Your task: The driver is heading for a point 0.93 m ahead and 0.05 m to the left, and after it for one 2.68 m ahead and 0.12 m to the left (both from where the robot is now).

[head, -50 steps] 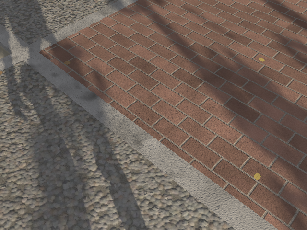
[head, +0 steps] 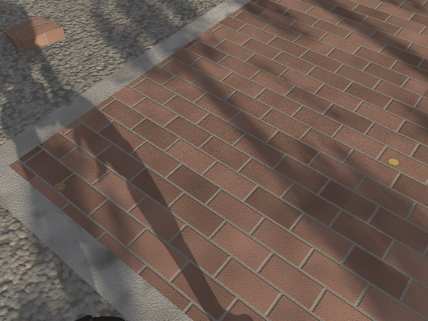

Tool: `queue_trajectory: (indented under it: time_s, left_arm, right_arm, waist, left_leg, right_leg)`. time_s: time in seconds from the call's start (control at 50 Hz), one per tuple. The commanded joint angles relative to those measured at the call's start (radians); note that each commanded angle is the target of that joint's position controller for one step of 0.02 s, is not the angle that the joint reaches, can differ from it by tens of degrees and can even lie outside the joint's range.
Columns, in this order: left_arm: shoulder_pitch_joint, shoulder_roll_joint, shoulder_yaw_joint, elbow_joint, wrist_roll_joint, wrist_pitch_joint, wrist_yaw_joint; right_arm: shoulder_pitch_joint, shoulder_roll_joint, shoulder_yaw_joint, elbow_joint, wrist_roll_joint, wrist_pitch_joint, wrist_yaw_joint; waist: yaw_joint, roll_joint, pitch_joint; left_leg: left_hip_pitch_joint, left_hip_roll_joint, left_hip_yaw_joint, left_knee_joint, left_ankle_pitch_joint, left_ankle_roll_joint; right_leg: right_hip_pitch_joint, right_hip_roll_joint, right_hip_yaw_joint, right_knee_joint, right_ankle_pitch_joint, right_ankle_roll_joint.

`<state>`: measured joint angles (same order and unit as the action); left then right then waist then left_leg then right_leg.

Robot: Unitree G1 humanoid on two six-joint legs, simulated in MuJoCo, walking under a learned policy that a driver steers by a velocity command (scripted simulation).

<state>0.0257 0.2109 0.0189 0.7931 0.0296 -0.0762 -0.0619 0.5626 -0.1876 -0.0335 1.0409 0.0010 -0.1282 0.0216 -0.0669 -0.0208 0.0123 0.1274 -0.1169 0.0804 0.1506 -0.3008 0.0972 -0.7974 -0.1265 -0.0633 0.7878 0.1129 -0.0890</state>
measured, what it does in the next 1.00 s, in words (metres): walks ahead: right foot, then left foot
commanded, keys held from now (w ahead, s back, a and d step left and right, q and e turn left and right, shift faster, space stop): w+shift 1.00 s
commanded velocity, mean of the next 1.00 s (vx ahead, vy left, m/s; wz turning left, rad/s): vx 1.00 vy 0.00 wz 0.00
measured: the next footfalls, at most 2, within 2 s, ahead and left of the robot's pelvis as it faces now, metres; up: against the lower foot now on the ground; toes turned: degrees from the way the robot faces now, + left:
right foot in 0.14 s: +0.36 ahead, -0.08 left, +0.00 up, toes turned -3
left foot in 0.60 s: +0.81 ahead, +0.09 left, +0.00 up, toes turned +3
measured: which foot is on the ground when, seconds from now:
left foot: down 0.00-0.16, up 0.18-0.58, down 0.60-1.00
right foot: up 0.00-0.12, down 0.14-0.62, up 0.64-1.00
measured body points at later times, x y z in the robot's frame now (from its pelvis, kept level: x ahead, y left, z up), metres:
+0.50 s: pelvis +0.48 -0.01 +0.00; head +0.51 -0.01 +0.45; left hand +0.37 +0.23 -0.14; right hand +0.73 -0.21 -0.08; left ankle +0.73 +0.14 -0.68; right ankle +0.32 -0.08 -0.73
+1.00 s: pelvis +0.98 +0.03 -0.01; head +1.01 +0.03 +0.44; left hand +1.24 +0.22 -0.09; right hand +0.86 -0.21 -0.14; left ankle +0.78 +0.09 -0.73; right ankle +1.22 -0.09 -0.69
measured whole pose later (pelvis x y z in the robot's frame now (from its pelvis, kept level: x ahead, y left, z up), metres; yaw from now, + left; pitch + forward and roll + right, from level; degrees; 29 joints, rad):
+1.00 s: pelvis +0.98 +0.03 -0.01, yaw +0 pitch +2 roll +0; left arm -0.06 0.23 -0.02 0.74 0.03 -0.08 -0.06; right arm 0.56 -0.22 -0.02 1.03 0.00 -0.13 0.02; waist -0.10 -0.01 0.04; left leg 0.27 -0.09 0.04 0.03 -0.33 0.08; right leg -0.71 -0.06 -0.10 0.57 0.13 -0.11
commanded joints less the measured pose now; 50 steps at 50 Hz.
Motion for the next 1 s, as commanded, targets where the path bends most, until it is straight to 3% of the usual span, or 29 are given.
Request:
queue_trajectory:
  time_s: [0.02,0.08,0.12,0.14,0.16,0.18,0.2,0.24,0.28,0.34,0.4,0.46,0.52,0.54,0.56,0.58,0.6,0.62,0.64,0.66,0.68,0.7,0.74,0.76,0.78,0.84,0.9,0.94,1.0]
  left_arm:
    - [-0.134,0.031,-0.01,-0.08,-0.013,-0.011,-0.002]
    - [-0.069,0.093,0.009,-0.072,-0.009,-0.012,0.017]
    - [0.241,0.16,0.041,0.013,-0.012,-0.011,0.044]
    - [0.434,0.202,0.063,0.068,0.002,-0.007,0.062]
    - [0.52,0.298,0.092,0.079,0.038,-0.006,0.076]
    - [0.492,0.265,0.095,0.085,0.027,-0.004,0.051]
    - [0.396,0.211,0.089,0.092,0.012,-0.01,0.041]
    - [0.312,0.1,0.063,0.11,0.012,-0.027,0.036]
    - [0.316,0.051,0.041,0.142,0.004,-0.04,0.045]
    - [0.355,0.09,0.044,0.164,-0.021,-0.064,0.044]
    - [0.393,0.1,0.041,0.164,-0.029,-0.076,0.034]
    - [0.469,0.143,0.043,0.184,-0.046,-0.089,0.039]
    - [0.506,0.187,0.042,0.199,-0.03,-0.077,0.052]
    - [0.506,0.21,0.045,0.202,-0.018,-0.067,0.061]
    - [0.494,0.236,0.051,0.204,-0.002,-0.052,0.072]
    - [0.464,0.256,0.058,0.202,0.009,-0.035,0.084]
    - [0.422,0.249,0.058,0.191,0.014,-0.026,0.089]
    - [0.461,0.118,0.033,0.154,0.002,-0.031,0.073]
    - [0.585,0.06,0.019,0.132,-0.062,-0.05,0.055]
    - [0.447,0.136,0.03,0.11,-0.05,-0.052,0.068]
    - [0.337,0.14,0.03,0.086,-0.042,-0.055,0.066]
    - [0.301,0.116,0.023,0.078,-0.028,-0.051,0.061]
    - [0.317,0.066,0.011,0.065,0.007,-0.019,0.037]
    - [0.298,0.052,0.006,0.054,0.012,-0.007,0.027]
    - [0.256,0.048,0.003,0.034,0.017,0.001,0.019]
    - [0.058,0.065,-0.009,-0.047,0.017,0.002,0.007]
    - [-0.077,0.05,-0.03,-0.093,0.0,-0.012,-0.007]
    - [-0.124,0.064,-0.032,-0.107,-0.012,-0.013,-0.003]
    - [-0.08,0.123,-0.014,-0.102,0.0,-0.014,0.017]
  right_arm:
    - [-0.009,-0.137,-0.011,-0.053,0.007,-0.027,-0.014]
    - [0.002,-0.204,-0.018,-0.045,-0.018,-0.008,-0.032]
    - [-0.034,-0.249,-0.031,-0.041,-0.045,0.023,-0.052]
    - [-0.084,-0.242,-0.033,-0.055,-0.047,0.03,-0.053]
    - [-0.022,-0.09,-0.003,-0.1,-0.019,0.023,-0.028]
    - [0.017,-0.083,0.0,-0.11,0.024,0.002,-0.016]
    - [-0.136,-0.141,-0.011,-0.154,0.018,-0.003,-0.026]
    - [-0.245,-0.118,-0.005,-0.182,-0.002,-0.001,-0.017]
    - [-0.221,-0.066,0.007,-0.192,-0.038,0.032,0.007]
    - [-0.35,-0.061,0.017,-0.254,-0.053,0.053,0.029]
    - [-0.532,-0.076,0.03,-0.328,-0.046,0.044,0.037]
    - [-0.633,-0.075,0.041,-0.352,-0.023,0.037,0.047]
    - [-0.647,-0.123,0.029,-0.363,-0.029,0.036,0.031]
    - [-0.605,-0.144,0.021,-0.354,-0.033,0.036,0.023]
    - [-0.489,-0.179,0.006,-0.325,-0.032,0.037,0.012]
    - [-0.291,-0.216,-0.014,-0.263,-0.029,0.04,-0.004]
    - [-0.087,-0.26,-0.037,-0.201,-0.038,0.045,-0.023]
    - [0.016,-0.35,-0.063,-0.181,-0.063,0.048,-0.039]
    - [-0.03,-0.36,-0.073,-0.18,-0.066,0.048,-0.018]
    - [-0.138,-0.28,-0.068,-0.187,-0.047,0.046,-0.004]
    - [-0.188,-0.211,-0.054,-0.178,-0.038,0.034,0.0]
    - [-0.215,-0.165,-0.044,-0.166,-0.045,0.027,0.003]
    - [-0.21,-0.112,-0.023,-0.131,-0.036,0.016,-0.006]
    - [-0.194,-0.104,-0.02,-0.115,-0.025,0.007,-0.008]
    - [-0.178,-0.112,-0.02,-0.104,-0.013,-0.001,-0.008]
    - [-0.129,-0.136,-0.021,-0.095,-0.005,-0.013,0.0]
    - [-0.081,-0.153,-0.021,-0.087,0.011,-0.026,0.0]
    - [-0.034,-0.185,-0.022,-0.068,0.012,-0.028,-0.005]
    - [-0.021,-0.238,-0.026,-0.057,-0.006,-0.012,-0.022]
  waist:
    - [0.029,0.035,0.17]
    - [0.08,0.112,0.045]
    - [0.231,0.158,-0.124]
    - [0.324,0.143,-0.206]
    - [0.251,-0.086,-0.324]
    - [0.202,-0.187,-0.426]
    - [0.181,-0.079,-0.235]
    - [0.116,0.073,-0.044]
    - [0.037,0.037,0.013]
    - [0.027,0.013,0.111]
    - [0.059,0.017,0.166]
    - [0.101,0.014,0.162]
    - [0.094,-0.044,0.098]
    - [0.063,-0.08,0.048]
    - [-0.002,-0.11,-0.03]
    - [-0.095,-0.122,-0.128]
    - [-0.192,-0.104,-0.21]
    - [-0.152,0.1,-0.315]
    - [-0.034,0.343,-0.449]
    - [-0.031,0.158,-0.293]
    - [-0.023,0.049,-0.147]
    - [0.015,-0.024,-0.076]
    - [0.089,0.021,-0.018]
    - [0.101,0.043,0.017]
    - [0.106,0.052,0.055]
    - [0.077,0.045,0.134]
    - [0.042,0.034,0.153]
    - [0.027,0.048,0.156]
    - [0.067,0.107,0.053]
  left_leg:
    - [-0.2,0.255,-0.069,-0.172,0.685,0.052]
    - [0.046,0.291,-0.04,0.05,1.258,0.022]
    - [0.045,0.317,-0.035,0.459,1.359,0.024]
    - [-0.114,0.288,-0.022,0.748,1.157,0.031]
    - [-0.508,0.155,-0.024,1.183,0.444,0.017]
    - [-0.768,0.027,-0.157,1.402,-0.141,0.019]
    - [-0.877,0.114,-0.181,1.375,-0.027,0.047]
    - [-0.828,0.185,-0.174,1.247,0.059,0.05]
    - [-0.753,0.226,-0.174,1.164,0.059,0.022]
    - [-0.846,0.272,-0.116,1.039,0.127,-0.022]
    - [-0.791,0.263,-0.036,0.72,0.35,-0.035]
    - [-0.639,0.199,0.039,0.495,0.532,-0.005]
    - [-0.624,0.123,0.072,0.396,0.457,0.033]
    - [-0.58,0.085,0.075,0.394,0.374,0.044]
    - [-0.466,0.059,0.051,0.393,0.297,0.059]
    - [-0.28,0.043,0.037,0.395,0.225,0.074]
    - [-0.058,0.105,-0.016,0.397,0.157,0.094]
    - [0.192,0.352,-0.314,0.418,-0.105,0.131]
    - [0.366,0.532,-0.899,0.192,-0.239,0.244]
    - [0.26,0.461,-0.803,0.134,-0.242,0.202]
    - [0.083,0.43,-0.629,0.119,-0.111,0.182]
    - [-0.052,0.389,-0.523,0.096,-0.025,0.157]
    - [-0.248,0.328,-0.398,0.039,0.002,0.121]
    - [-0.286,0.308,-0.363,0.007,0.011,0.117]
    - [-0.312,0.297,-0.326,-0.024,0.028,0.114]
    - [-0.352,0.231,-0.187,-0.095,0.264,0.104]
    - [-0.388,0.202,-0.102,-0.15,0.505,0.066]
    - [-0.259,0.236,-0.086,-0.176,0.678,0.051]
    - [-0.012,0.275,-0.05,-0.002,1.185,0.024]
  right_leg:
    - [0.216,0.069,-0.077,-0.187,0.102,-0.026]
    - [0.32,0.185,-0.114,-0.236,-0.068,-0.061]
    - [0.616,0.22,-0.076,-0.252,-0.211,-0.095]
    - [0.854,0.15,-0.013,-0.263,-0.28,-0.123]
    - [1.182,-0.147,0.386,-0.232,-0.543,-0.215]
    - [1.293,-0.273,0.874,-0.444,-0.724,-0.293]
    - [1.157,-0.208,0.749,-0.511,-0.701,-0.239]
    - [0.845,-0.141,0.505,-0.572,-0.509,-0.181]
    - [0.657,-0.076,0.384,-0.625,-0.488,-0.138]
    - [0.563,-0.034,0.268,-0.717,-0.389,-0.136]
    - [0.507,0.042,0.124,-0.755,-0.113,-0.111]
    - [0.584,0.021,0.079,-0.832,0.137,-0.083]
    - [0.862,-0.018,0.04,-0.716,0.585,-0.058]
    - [0.932,-0.037,0.033,-0.618,0.763,-0.05]
    - [0.964,-0.056,0.033,-0.459,0.86,-0.043]
    - [0.936,-0.062,0.026,-0.229,0.867,-0.039]
    - [0.794,-0.028,0.013,0.063,0.685,-0.035]
    - [0.496,0.085,0.014,0.475,0.036,-0.035]
    - [0.187,0.23,0.148,0.755,-0.576,-0.017]
    - [0.079,0.136,0.174,0.739,-0.468,-0.046]
    - [0.07,0.1,0.154,0.672,-0.383,-0.043]
    - [0.106,0.067,0.156,0.604,-0.363,-0.041]
    - [0.192,0.027,0.158,0.519,-0.358,-0.021]
    - [0.18,0.01,0.148,0.486,-0.363,-0.008]
    - [0.141,-0.008,0.133,0.446,-0.353,0.005]
    - [0.075,-0.017,0.039,0.227,-0.183,0.028]
    - [0.25,0.034,-0.047,-0.082,0.041,0.015]
    - [0.279,0.066,-0.066,-0.184,0.111,-0.008]
    - [0.347,0.162,-0.097,-0.24,-0.019,-0.048]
